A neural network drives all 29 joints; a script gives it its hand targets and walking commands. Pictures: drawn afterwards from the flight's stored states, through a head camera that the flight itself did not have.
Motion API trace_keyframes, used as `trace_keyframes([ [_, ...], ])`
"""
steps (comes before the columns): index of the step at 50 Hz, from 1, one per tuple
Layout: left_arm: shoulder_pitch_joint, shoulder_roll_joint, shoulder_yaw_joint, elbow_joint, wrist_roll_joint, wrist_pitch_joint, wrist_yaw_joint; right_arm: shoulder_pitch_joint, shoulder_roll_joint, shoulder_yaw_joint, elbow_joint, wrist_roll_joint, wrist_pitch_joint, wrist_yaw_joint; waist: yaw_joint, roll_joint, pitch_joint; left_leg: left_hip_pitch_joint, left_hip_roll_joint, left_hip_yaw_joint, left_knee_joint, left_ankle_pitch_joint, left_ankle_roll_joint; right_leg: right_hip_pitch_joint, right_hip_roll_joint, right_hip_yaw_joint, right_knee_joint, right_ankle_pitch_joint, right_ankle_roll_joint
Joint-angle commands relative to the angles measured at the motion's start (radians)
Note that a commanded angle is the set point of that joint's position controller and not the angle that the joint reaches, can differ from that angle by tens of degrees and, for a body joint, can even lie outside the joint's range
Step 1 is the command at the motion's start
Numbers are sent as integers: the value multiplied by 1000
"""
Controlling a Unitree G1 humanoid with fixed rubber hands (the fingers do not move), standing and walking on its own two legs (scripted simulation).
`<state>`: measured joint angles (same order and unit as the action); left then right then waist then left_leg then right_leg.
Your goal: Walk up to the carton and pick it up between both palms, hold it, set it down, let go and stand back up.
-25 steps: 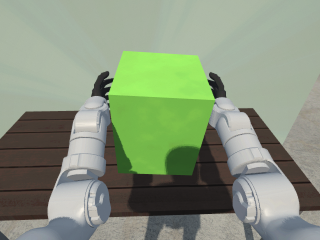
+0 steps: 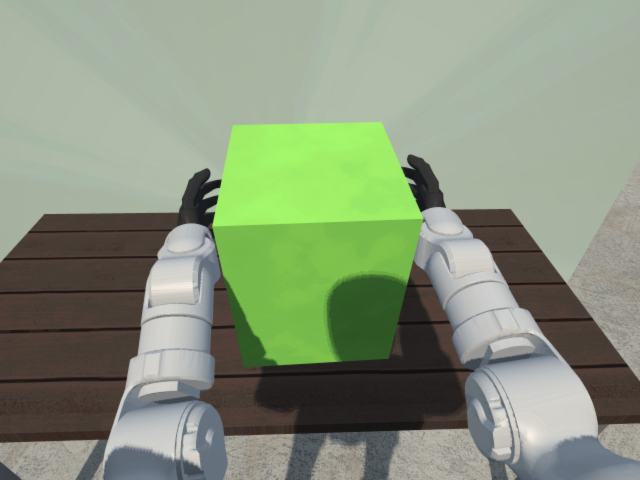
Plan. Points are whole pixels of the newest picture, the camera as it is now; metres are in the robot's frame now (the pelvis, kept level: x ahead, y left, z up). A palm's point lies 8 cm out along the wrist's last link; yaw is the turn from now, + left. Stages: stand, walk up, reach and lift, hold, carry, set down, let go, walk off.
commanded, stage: set down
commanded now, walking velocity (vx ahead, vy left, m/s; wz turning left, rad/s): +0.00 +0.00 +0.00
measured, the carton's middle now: (312, 244) +0.41 +0.02 +0.15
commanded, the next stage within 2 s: none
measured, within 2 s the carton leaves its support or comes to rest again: neither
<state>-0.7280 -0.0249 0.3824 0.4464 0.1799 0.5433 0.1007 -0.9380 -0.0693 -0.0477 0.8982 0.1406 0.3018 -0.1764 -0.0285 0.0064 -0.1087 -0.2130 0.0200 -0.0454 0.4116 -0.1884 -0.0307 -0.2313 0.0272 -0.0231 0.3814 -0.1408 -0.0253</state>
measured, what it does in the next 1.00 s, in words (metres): stands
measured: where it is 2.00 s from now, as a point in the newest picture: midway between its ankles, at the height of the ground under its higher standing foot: outside the picture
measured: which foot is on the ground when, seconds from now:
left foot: down 0.00-1.00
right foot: down 0.00-1.00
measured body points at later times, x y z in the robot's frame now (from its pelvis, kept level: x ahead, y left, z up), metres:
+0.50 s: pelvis +0.00 -0.01 +0.00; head -0.02 -0.01 +0.45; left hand +0.39 +0.16 +0.15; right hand +0.43 -0.13 +0.16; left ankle +0.02 +0.14 -0.74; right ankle +0.04 -0.10 -0.74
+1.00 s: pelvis +0.01 -0.02 +0.00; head +0.01 -0.02 +0.45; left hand +0.39 +0.16 +0.12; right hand +0.44 -0.13 +0.13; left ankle +0.02 +0.14 -0.74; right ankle +0.04 -0.10 -0.74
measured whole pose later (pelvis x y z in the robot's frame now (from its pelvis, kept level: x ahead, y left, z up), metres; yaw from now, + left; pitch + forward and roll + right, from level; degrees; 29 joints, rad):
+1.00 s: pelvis +0.01 -0.02 +0.00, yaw +0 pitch +0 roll +0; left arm -0.64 -0.13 0.38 0.44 0.20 0.39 0.16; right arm -0.83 -0.07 -0.14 0.93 0.14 0.11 -0.07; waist 0.05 0.01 -0.02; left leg -0.21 0.04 -0.05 0.39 -0.19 -0.05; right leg -0.24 0.05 -0.02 0.38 -0.15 -0.03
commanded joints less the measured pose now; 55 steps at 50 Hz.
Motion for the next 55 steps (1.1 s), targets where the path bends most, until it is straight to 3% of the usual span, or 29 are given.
trace_keyframes([
  [1,-729,-613,-434,-191,-32,-63,-90,-732,581,227,-288,114,-132,174,89,43,-431,235,-47,31,-62,303,-46,271,56,-43,-102,107,29],
  [7,-673,-566,-357,-110,17,-61,-95,-737,532,184,-254,59,-148,200,119,18,-366,167,-46,43,-103,205,-28,275,45,-45,-109,33,30],
  [13,-646,-585,-382,-132,5,-85,-82,-747,528,208,-282,53,-172,217,135,22,-411,174,-44,44,-93,238,-31,272,50,-50,-96,58,30],
  [17,-614,-606,-405,-175,-3,-102,-75,-705,540,231,-291,55,-186,216,135,22,-444,189,-42,43,-75,296,-33,288,48,-47,-87,112,33],
  [19,-648,-606,-433,-192,-19,-120,-71,-699,542,223,-291,46,-194,217,120,25,-463,186,-46,43,-72,297,-39,285,49,-47,-85,116,36],
  [20,-640,-611,-432,-191,-18,-127,-67,-689,551,238,-286,47,-199,219,132,22,-457,185,-44,43,-71,308,-37,282,47,-45,-83,126,34],
  [23,-656,-616,-444,-179,-20,-140,-61,-688,533,204,-260,25,-210,228,122,35,-449,180,-39,44,-77,269,-42,250,46,-49,-87,80,30],
  [25,-645,-607,-433,-168,-8,-149,-53,-668,533,206,-237,20,-213,237,136,40,-441,171,-37,46,-81,263,-41,241,43,-46,-90,76,27],
  [30,-614,-604,-410,-148,13,-157,-46,-639,507,172,-195,-14,-223,251,136,29,-424,175,-31,50,-88,257,-41,222,44,-52,-94,56,24],
  [32,-578,-593,-392,-128,19,-158,-44,-641,504,185,-207,-17,-232,254,156,20,-418,163,-31,54,-86,261,-34,224,40,-48,-95,65,25],
  [35,-565,-590,-377,-108,30,-161,-45,-623,479,151,-174,-37,-234,261,143,19,-392,154,-32,55,-93,236,-34,210,42,-52,-96,45,23],
  [37,-549,-576,-356,-96,43,-163,-47,-617,466,134,-165,-52,-242,269,155,14,-386,144,-27,60,-99,224,-35,210,40,-55,-97,31,24],
  [39,-559,-591,-371,-125,36,-173,-40,-609,467,144,-167,-54,-249,275,159,21,-410,151,-25,59,-96,254,-38,205,42,-57,-90,51,20],
  [40,-548,-588,-356,-123,43,-179,-34,-613,475,150,-164,-56,-256,277,180,16,-430,155,-21,60,-92,267,-37,207,42,-57,-90,58,20],
  [41,-572,-591,-373,-128,33,-182,-33,-625,467,143,-168,-60,-260,278,167,23,-432,159,-23,58,-87,269,-38,193,42,-54,-91,54,19],
  [48,-512,-593,-371,-121,43,-208,-29,-581,455,137,-154,-89,-289,277,164,15,-427,156,-20,62,-76,321,-40,191,39,-56,-88,100,19],
  [55,-487,-584,-351,-119,58,-238,-28,-555,452,128,-149,-114,-315,279,182,16,-441,147,-17,68,-68,355,-36,181,34,-49,-90,127,19],
])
